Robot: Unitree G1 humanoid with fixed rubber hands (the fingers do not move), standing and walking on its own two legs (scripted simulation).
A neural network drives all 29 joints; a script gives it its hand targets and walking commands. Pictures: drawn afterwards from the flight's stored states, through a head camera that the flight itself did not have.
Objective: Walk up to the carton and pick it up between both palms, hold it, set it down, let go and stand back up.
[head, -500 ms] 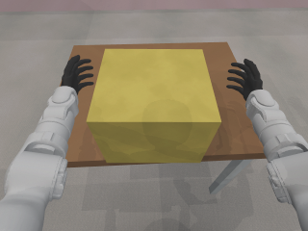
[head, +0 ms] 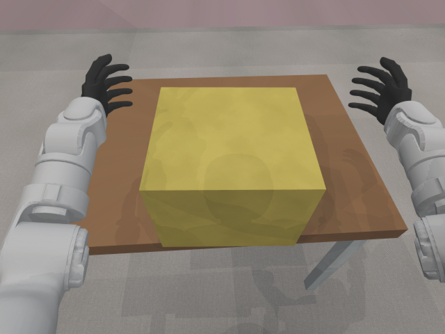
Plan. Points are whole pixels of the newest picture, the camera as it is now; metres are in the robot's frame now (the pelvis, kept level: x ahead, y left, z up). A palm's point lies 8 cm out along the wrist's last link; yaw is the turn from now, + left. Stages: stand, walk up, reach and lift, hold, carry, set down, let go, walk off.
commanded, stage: set down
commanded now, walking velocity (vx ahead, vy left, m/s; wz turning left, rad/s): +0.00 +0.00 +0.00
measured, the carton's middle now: (228, 167) +0.45 +0.00 +0.00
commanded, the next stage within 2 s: none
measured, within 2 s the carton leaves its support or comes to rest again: neither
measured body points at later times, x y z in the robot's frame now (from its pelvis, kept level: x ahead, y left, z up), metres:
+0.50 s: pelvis +0.00 +0.00 +0.00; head +0.02 +0.00 +0.45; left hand +0.38 +0.23 +0.12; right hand +0.38 -0.26 +0.11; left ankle +0.04 +0.12 -0.74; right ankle +0.00 -0.10 -0.74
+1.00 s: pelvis +0.01 +0.00 +0.01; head +0.02 +0.01 +0.46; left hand +0.31 +0.24 +0.06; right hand +0.31 -0.26 +0.06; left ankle +0.04 +0.12 -0.74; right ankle +0.00 -0.10 -0.74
